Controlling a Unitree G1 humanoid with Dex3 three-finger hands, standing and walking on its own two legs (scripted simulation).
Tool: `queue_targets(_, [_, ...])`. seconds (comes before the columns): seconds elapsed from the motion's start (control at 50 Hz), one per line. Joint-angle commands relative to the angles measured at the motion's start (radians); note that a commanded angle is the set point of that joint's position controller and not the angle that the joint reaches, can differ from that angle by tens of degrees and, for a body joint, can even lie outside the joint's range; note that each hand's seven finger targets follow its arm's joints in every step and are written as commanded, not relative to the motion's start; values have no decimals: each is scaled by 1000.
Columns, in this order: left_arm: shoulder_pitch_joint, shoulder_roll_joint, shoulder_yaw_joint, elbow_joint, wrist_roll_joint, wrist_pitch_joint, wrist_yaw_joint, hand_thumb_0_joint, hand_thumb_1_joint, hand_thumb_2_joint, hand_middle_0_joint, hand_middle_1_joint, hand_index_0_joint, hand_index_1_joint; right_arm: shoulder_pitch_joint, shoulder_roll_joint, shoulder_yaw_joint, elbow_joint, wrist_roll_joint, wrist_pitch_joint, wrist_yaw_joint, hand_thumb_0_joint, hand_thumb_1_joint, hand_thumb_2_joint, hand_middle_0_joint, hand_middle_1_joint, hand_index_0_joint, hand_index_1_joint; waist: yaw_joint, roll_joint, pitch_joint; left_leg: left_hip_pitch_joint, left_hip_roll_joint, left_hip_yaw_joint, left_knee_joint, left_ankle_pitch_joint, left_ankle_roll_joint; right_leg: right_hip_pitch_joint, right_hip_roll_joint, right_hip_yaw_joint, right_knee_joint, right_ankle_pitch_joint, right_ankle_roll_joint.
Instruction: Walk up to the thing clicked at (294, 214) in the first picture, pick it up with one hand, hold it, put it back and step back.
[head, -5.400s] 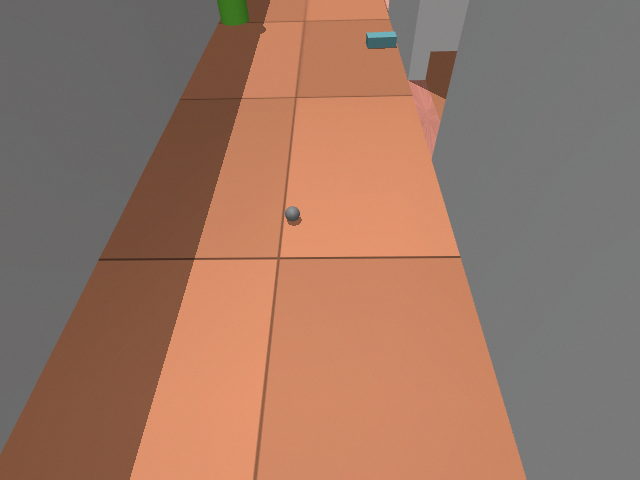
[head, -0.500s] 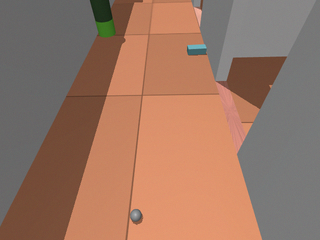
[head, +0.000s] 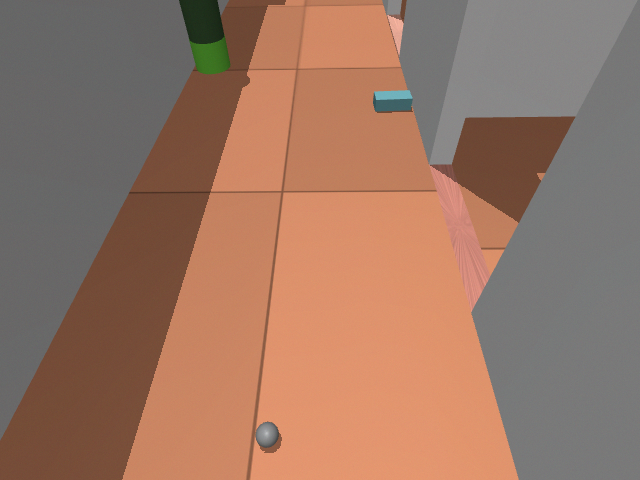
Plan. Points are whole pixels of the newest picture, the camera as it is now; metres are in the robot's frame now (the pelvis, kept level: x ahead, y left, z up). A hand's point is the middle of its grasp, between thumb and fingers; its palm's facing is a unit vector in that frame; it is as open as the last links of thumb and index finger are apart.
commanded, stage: stand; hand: left
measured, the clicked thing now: (267, 434) +0.38 +0.20 -0.75
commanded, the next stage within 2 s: none
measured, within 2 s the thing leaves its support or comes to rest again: neither
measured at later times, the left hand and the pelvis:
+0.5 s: hand out of the picture +0.08 +0.25 -0.15, palm faces -0.01 -0.94 -0.35, open 7.4 cm; pelvis +0.00 -0.01 +0.00, yaw +0 degrees
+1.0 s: hand out of the picture +0.08 +0.24 -0.16, palm faces -0.02 -0.94 -0.35, open 7.4 cm; pelvis +0.01 -0.01 +0.00, yaw +0 degrees
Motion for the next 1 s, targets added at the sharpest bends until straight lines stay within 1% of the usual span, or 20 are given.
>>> queue_targets(0.0, [-31, 215, 33, -64, 1, -20, 12, 0, 900, 900, -200, -300, -200, -300, -40, -215, -42, -55, -2, -21, -11, 0, -900, -900, 200, 300, 200, 300, -7, 8, -109, 50, 116, -76, -29, 180, 27, 16, -102, 78, -40, 149, -41])
queue_targets(0.1, [-32, 225, 36, -64, 0, -21, 13, 0, 900, 900, -200, -300, -200, -300, -38, -209, -39, -57, -3, -20, -10, 0, -900, -900, 200, 300, 200, 300, -7, -11, -90, 32, 114, -80, -35, 160, 25, 19, -101, 80, -47, 130, -41])
queue_targets(0.18, [-23, 219, 34, -67, 0, -23, 13, 0, 900, 900, -200, -300, -200, -300, -32, -217, -41, -57, -2, -20, -11, 0, -900, -900, 200, 300, 200, 300, -5, -8, -105, 55, 116, -77, -24, 192, 28, 19, -102, 80, -45, 176, -42])
queue_targets(0.26, [-33, 225, 38, -69, -1, -19, 14, 0, 900, 900, -200, -300, -200, -300, -25, -212, -36, -59, -3, -19, -12, 0, -900, -900, 200, 300, 200, 300, -9, 5, -98, 35, 112, -75, -35, 147, 26, 22, -101, 83, -48, 139, -43])
queue_targets(0.28, [-30, 220, 36, -69, -1, -19, 14, 0, 900, 900, -200, -300, -200, -300, -39, -214, -36, -62, -4, -18, -12, 0, -900, -900, 200, 300, 200, 300, -5, 1, -91, 34, 114, -77, -34, 155, 27, 17, -98, 76, -46, 140, -41])
queue_targets(0.32, [-24, 221, 36, -68, 0, -20, 14, 0, 900, 900, -200, -300, -200, -300, -29, -211, -36, -61, -3, -19, -12, 0, -900, -900, 200, 300, 200, 300, -4, -8, -95, 47, 118, -78, -30, 186, 27, 15, -99, 78, -41, 164, -44])
queue_targets(0.36, [-26, 221, 36, -68, -4, -21, 13, 0, 900, 900, -200, -300, -200, -300, -17, -211, -34, -57, -4, -20, -13, 0, -900, -900, 200, 300, 200, 300, -6, -6, -93, 41, 114, -74, -34, 188, 21, 22, -99, 82, -42, 165, -42])
queue_targets(0.4, [-26, 220, 36, -70, -1, -20, 13, 0, 900, 900, -200, -300, -200, -300, -17, -218, -37, -58, -4, -19, -13, 0, -900, -900, 200, 300, 200, 300, -5, 2, -99, 38, 115, -72, -29, 163, 27, 28, -102, 84, -48, 154, -44])
queue_targets(0.48, [-17, 219, 36, -64, -1, -17, 13, 0, 900, 900, -200, -300, -200, -300, -26, -214, -34, -62, -2, -18, -13, 0, -900, -900, 200, 300, 200, 300, 0, -9, -86, 35, 113, -77, -38, 138, 25, 17, -96, 78, -51, 119, -42])
queue_targets(0.5, [-26, 225, 38, -68, -1, -18, 13, 0, 900, 900, -200, -300, -200, -300, -15, -211, -34, -61, -3, -18, -13, 0, -900, -900, 200, 300, 200, 300, -4, -16, -94, 38, 115, -75, -38, 152, 27, 22, -100, 83, -45, 133, -46])
queue_targets(0.58, [-23, 228, 40, -68, -2, -16, 12, 0, 900, 900, -200, -300, -200, -300, -10, -210, -32, -60, -4, -20, -13, 0, -900, -900, 200, 300, 200, 300, -3, -9, -87, 35, 113, -75, -43, 153, 21, 14, -95, 80, -41, 126, -47])
queue_targets(0.6, [-20, 219, 37, -68, -2, -17, 11, 0, 900, 900, -200, -300, -200, -300, -11, -220, -33, -59, -4, -20, -14, 0, -900, -900, 200, 300, 200, 300, 0, 3, -82, 39, 114, -73, -38, 156, 25, 8, -97, 84, -47, 134, -45])
queue_targets(0.68, [-16, 222, 36, -70, 0, -20, 13, 0, 900, 900, -200, -300, -200, -300, -9, -217, -34, -63, -4, -20, -14, 0, -900, -900, 200, 300, 200, 300, -3, -10, -102, 59, 119, -72, -26, 191, 29, 13, -99, 82, -37, 174, -47])
queue_targets(0.72, [-22, 226, 36, -70, -3, -20, 13, 0, 900, 900, -200, -300, -200, -300, 1, -211, -29, -62, -5, -20, -13, 0, -900, -900, 200, 300, 200, 300, -6, -5, -91, 39, 113, -68, -31, 173, 26, 19, -101, 87, -43, 172, -45])
queue_targets(0.8, [-21, 226, 37, -69, -4, -18, 13, 0, 900, 900, -200, -300, -200, -300, -5, -212, -30, -62, -5, -19, -14, 0, -900, -900, 200, 300, 200, 300, -2, -14, -76, 40, 113, -72, -39, 152, 24, 3, -97, 86, -45, 144, -45])
queue_targets(0.86, [-15, 221, 33, -72, -2, -20, 13, 0, 900, 900, -200, -300, -200, -300, -4, -215, -32, -64, -4, -19, -13, 0, -900, -900, 200, 300, 200, 300, 0, -2, -97, 49, 119, -70, -27, 186, 28, 22, -99, 82, -40, 178, -46])
queue_targets(0.88, [-23, 225, 35, -73, -2, -19, 13, 0, 900, 900, -200, -300, -200, -300, 3, -212, -32, -64, -5, -19, -14, 0, -900, -900, 200, 300, 200, 300, -5, -7, -104, 46, 116, -67, -30, 184, 27, 26, -100, 84, -38, 175, -48])
queue_targets(0.92, [-14, 224, 33, -70, -1, -20, 13, 0, 900, 900, -200, -300, -200, -300, -1, -211, -30, -64, -5, -19, -14, 0, -900, -900, 200, 300, 200, 300, -2, -6, -79, 34, 114, -71, -37, 154, 26, 14, -98, 84, -46, 151, -44])
queue_targets(0.96, [-14, 224, 34, -71, 0, -20, 14, 0, 900, 900, -200, -300, -200, -300, -2, -214, -32, -67, -5, -17, -14, 0, -900, -900, 200, 300, 200, 300, -2, -14, -95, 50, 118, -70, -30, 177, 29, 14, -98, 81, -40, 173, -46])
queue_targets(0.98, [-15, 218, 32, -72, -1, -19, 14, 0, 900, 900, -200, -300, -200, -300, -1, -217, -31, -65, -4, -17, -14, 0, -900, -900, 200, 300, 200, 300, -1, -2, -83, 42, 114, -68, -32, 157, 29, 8, -98, 83, -47, 159, -44])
